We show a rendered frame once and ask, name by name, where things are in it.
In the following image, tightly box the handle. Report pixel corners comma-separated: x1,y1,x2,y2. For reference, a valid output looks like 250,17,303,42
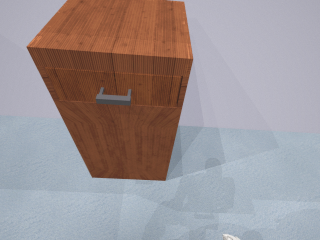
95,87,132,106

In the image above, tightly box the cabinet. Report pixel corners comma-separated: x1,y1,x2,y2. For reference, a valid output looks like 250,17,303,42
26,0,193,181

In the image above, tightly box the drawer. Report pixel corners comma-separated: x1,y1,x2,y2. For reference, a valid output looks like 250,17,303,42
45,67,182,107

